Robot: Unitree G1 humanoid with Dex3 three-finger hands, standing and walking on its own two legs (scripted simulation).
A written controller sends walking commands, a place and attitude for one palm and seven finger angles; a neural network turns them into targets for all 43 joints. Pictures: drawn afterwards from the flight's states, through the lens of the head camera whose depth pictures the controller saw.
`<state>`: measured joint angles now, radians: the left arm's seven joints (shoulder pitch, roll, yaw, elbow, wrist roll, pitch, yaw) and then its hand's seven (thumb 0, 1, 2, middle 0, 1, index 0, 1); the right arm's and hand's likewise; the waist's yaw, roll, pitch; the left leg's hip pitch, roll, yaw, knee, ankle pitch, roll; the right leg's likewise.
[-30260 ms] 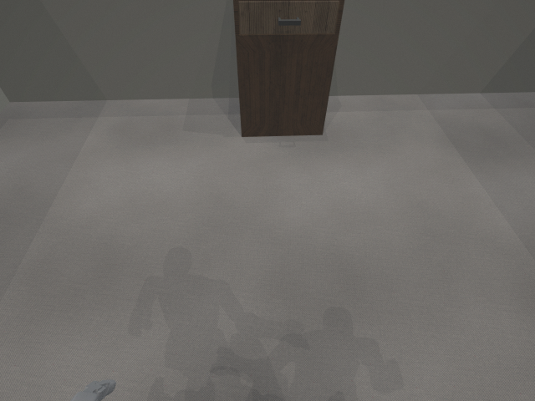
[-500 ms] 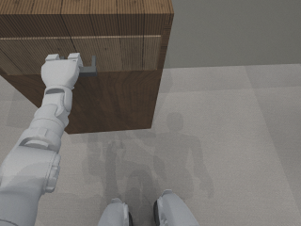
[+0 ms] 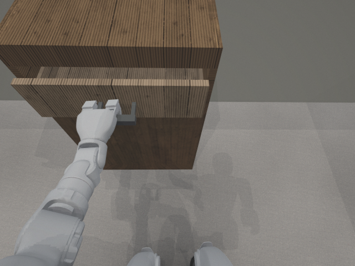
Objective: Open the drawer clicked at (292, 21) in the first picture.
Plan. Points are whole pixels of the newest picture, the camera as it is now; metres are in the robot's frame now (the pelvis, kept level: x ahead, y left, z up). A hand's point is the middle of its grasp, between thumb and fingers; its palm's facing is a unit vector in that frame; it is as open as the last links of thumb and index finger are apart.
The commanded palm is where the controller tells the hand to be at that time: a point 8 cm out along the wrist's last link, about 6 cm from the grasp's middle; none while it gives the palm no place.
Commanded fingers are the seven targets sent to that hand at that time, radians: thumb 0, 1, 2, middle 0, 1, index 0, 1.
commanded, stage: pull the drawer open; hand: left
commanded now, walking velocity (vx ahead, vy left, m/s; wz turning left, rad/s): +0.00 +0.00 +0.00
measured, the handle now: (116, 113) +0.48 +0.16 -0.02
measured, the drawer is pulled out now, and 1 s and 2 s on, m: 0.05 0.18 0.29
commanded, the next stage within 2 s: none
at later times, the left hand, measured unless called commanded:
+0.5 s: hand (101, 154) +0.38 +0.19 -0.04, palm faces -0.06 -0.04 -1.00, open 5.2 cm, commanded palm +0.34 +0.17 +0.01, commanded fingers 0.00 0.90 0.90 -0.40 -1.35 -0.40 -1.35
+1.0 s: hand (96, 183) +0.31 +0.19 -0.04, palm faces -0.03 -0.06 -1.00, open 5.2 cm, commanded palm +0.28 +0.18 +0.01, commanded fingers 0.00 0.90 0.90 -0.40 -1.35 -0.40 -1.35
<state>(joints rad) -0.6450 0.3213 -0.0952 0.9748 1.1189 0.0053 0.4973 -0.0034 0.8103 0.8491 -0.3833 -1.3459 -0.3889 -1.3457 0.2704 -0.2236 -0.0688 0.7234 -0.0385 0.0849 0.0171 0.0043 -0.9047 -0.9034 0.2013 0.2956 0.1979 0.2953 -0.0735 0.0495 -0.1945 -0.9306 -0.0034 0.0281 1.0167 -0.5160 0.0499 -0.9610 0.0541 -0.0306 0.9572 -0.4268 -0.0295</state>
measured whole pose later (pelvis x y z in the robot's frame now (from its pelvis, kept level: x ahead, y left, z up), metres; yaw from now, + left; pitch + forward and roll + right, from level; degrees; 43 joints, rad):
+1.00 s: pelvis -0.01 -0.01 +0.01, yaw +0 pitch +18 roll +0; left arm -0.16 0.26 -0.14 0.59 1.13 0.03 0.55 0.00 0.80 0.84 -0.37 -1.35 -0.41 -1.35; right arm 0.18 -0.22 -0.05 0.67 -0.02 0.07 -0.01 0.01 -0.90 -0.90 0.20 0.30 0.20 0.30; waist -0.01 0.04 -0.18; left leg -0.78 -0.01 0.04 0.96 -0.49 0.03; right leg -0.83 0.05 -0.02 0.94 -0.42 -0.05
